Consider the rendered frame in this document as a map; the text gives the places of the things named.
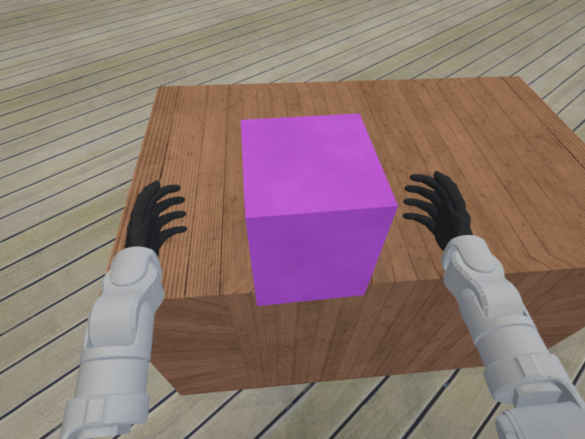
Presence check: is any right robot forearm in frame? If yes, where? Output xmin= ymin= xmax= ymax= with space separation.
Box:
xmin=441 ymin=235 xmax=585 ymax=412

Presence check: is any pedestal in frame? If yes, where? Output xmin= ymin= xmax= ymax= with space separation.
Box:
xmin=99 ymin=76 xmax=585 ymax=395

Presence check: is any robot right upper arm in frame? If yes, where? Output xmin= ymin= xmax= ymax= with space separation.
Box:
xmin=495 ymin=402 xmax=585 ymax=439

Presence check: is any left robot hand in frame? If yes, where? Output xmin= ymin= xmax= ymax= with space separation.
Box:
xmin=124 ymin=180 xmax=187 ymax=257

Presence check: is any left robot forearm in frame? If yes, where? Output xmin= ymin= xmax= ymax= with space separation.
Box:
xmin=59 ymin=247 xmax=165 ymax=439

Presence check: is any right robot hand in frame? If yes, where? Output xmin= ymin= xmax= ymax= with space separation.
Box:
xmin=403 ymin=171 xmax=473 ymax=251

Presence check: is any carton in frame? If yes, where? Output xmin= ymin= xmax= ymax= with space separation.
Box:
xmin=240 ymin=113 xmax=398 ymax=306

